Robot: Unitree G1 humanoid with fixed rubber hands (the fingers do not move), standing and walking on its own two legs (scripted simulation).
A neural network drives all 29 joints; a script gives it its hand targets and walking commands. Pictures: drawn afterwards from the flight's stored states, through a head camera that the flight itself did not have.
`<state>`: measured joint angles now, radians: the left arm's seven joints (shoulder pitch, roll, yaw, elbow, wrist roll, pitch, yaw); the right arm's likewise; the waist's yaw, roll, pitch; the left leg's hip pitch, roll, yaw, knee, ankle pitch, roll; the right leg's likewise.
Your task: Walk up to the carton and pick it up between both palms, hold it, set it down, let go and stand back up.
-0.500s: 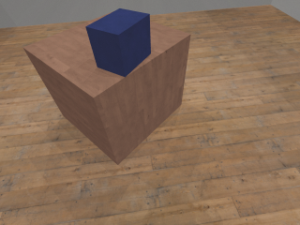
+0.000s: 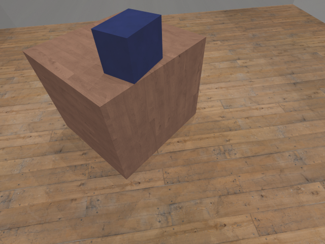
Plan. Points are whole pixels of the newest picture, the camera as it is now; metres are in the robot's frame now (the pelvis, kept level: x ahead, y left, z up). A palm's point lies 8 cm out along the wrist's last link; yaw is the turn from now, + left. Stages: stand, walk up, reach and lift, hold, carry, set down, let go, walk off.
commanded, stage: stand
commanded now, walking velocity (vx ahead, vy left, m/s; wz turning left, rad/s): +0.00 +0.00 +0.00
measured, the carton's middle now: (131, 45) +0.98 +0.19 +0.01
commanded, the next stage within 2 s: walk up in 1.14 s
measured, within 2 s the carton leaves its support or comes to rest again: neither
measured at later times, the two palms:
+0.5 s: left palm out of the picture +0.05 +0.29 -0.12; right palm out of the picture +0.08 -0.29 -0.12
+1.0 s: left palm out of the picture +0.04 +0.29 -0.12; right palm out of the picture +0.07 -0.29 -0.12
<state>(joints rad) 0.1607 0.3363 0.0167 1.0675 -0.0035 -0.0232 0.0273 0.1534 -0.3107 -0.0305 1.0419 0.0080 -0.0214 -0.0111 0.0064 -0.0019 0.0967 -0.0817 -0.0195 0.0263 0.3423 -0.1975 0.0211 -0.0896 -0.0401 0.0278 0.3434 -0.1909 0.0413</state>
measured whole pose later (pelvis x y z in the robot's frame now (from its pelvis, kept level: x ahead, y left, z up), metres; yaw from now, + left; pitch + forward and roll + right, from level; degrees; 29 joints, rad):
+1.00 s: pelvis +0.00 -0.01 +0.00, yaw +0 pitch -4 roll +0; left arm 0.17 0.33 0.02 1.10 0.00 -0.01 0.03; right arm 0.14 -0.31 -0.02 1.06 0.01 -0.02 -0.02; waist 0.01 0.00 0.09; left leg -0.08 -0.01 0.02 0.34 -0.20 0.01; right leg -0.09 -0.03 0.02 0.34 -0.19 0.03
